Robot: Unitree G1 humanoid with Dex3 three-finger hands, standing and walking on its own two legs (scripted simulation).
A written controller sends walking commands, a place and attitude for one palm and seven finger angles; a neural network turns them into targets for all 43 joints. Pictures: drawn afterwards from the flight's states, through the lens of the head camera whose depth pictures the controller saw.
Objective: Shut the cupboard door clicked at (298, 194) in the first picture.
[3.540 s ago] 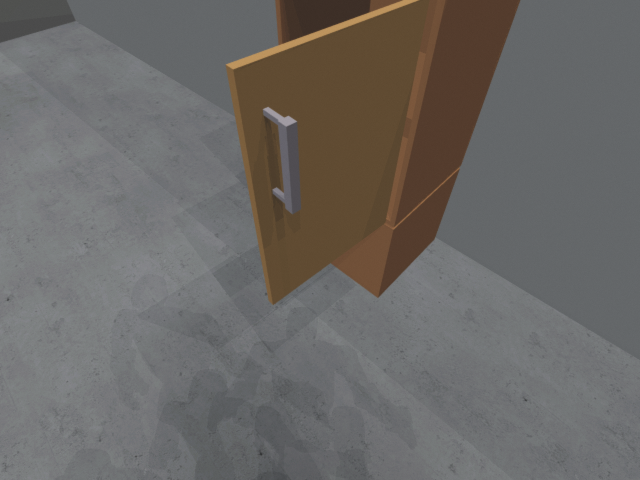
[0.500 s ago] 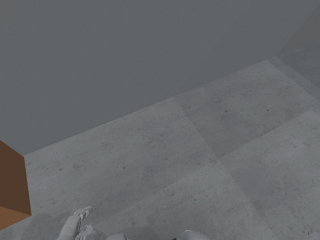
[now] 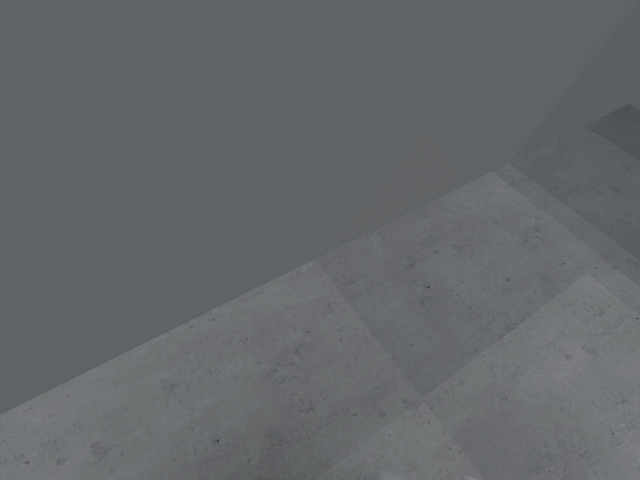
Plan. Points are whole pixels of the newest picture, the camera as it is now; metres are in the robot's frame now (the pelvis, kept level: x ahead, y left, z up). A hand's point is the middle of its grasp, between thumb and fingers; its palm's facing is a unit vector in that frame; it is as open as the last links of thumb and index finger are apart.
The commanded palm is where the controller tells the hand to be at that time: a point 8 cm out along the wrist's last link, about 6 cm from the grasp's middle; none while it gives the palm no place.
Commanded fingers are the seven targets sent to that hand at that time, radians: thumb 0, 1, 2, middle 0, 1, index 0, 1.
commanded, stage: walk to a spot facing it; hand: left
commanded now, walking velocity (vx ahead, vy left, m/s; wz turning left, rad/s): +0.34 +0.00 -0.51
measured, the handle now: out of the picture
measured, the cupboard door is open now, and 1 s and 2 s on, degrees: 85 85 85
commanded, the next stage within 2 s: turn to face it in 0.22 s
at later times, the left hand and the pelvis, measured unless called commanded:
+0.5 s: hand (285, 339) +0.35 +0.08 -0.16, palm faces -0.19 -0.95 -0.22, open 7.2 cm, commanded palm none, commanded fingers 0.00 0.90 0.90 -0.20 -0.30 -0.20 -0.30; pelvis +0.22 -0.08 +0.00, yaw -10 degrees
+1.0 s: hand (267, 306) +0.41 +0.13 -0.17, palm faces +0.12 -0.97 -0.22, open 7.3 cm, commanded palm none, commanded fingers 0.00 0.90 0.90 -0.20 -0.30 -0.20 -0.30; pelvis +0.34 -0.08 +0.00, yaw +6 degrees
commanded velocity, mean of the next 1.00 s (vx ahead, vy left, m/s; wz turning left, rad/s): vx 0.08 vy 0.00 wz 0.27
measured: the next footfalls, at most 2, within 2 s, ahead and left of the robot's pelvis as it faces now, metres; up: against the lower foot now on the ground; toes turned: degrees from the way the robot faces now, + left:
right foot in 0.28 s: +0.24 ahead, -0.16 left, +0.00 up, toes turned -16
left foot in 0.72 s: +0.41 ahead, +0.02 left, +0.00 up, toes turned +4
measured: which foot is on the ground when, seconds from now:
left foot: down 0.00-0.28, up 0.30-0.70, down 0.72-1.00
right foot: up 0.00-0.26, down 0.28-0.72, up 0.74-1.00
